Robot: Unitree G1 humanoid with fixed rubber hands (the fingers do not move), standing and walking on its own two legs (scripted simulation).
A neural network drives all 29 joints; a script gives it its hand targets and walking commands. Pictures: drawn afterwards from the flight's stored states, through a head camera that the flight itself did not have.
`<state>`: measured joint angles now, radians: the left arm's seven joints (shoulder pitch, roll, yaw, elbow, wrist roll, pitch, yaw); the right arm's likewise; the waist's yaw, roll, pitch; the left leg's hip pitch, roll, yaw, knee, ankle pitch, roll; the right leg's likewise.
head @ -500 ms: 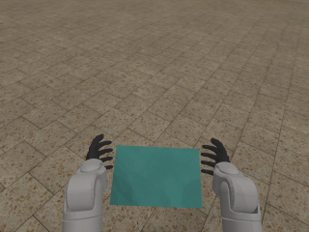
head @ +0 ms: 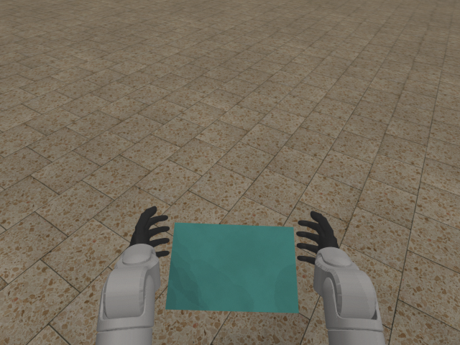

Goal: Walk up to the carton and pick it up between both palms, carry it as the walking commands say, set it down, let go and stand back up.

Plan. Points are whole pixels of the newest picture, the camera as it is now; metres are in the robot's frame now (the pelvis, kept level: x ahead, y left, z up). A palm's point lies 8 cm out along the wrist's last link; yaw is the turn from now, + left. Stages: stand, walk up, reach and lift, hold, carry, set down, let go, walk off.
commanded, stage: carry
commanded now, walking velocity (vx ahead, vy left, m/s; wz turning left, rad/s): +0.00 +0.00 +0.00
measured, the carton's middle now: (231, 269) +0.31 +0.00 -0.05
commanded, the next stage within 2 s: hold in 0.88 s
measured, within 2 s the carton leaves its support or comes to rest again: neither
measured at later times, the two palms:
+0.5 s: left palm (148, 247) +0.30 +0.15 +0.05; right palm (325, 252) +0.29 -0.16 +0.05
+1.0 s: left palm (142, 257) +0.29 +0.16 +0.04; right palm (317, 256) +0.29 -0.15 +0.03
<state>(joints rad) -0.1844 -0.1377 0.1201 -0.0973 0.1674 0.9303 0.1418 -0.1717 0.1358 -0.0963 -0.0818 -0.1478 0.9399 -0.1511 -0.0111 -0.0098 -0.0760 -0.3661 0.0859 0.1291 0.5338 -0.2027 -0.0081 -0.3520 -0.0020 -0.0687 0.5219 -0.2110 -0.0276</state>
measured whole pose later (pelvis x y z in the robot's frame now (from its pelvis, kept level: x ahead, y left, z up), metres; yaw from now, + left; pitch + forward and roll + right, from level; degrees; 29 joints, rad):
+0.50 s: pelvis +0.01 +0.00 +0.00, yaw -1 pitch +2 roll +0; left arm -0.17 -0.14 0.13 -0.04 0.18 0.87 0.11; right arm -0.17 0.14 -0.11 -0.02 -0.17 0.88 -0.12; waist -0.01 -0.01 -0.07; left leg -0.35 0.09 0.13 0.55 -0.24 -0.01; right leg -0.34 0.00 -0.06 0.54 -0.24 -0.03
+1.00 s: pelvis +0.02 +0.01 +0.01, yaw +0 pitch -3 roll +0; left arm -0.16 -0.13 0.14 0.12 0.21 0.73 0.06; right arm -0.17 0.13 -0.16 0.13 -0.21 0.75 -0.08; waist 0.00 0.01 0.02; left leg -0.19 0.04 0.04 0.45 -0.20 -0.02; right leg -0.17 0.00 -0.03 0.44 -0.21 -0.01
